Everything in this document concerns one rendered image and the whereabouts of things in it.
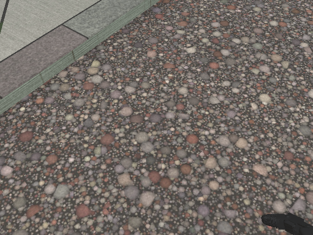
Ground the right robot hand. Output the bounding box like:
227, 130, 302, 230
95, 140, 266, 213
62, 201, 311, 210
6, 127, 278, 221
261, 212, 313, 235

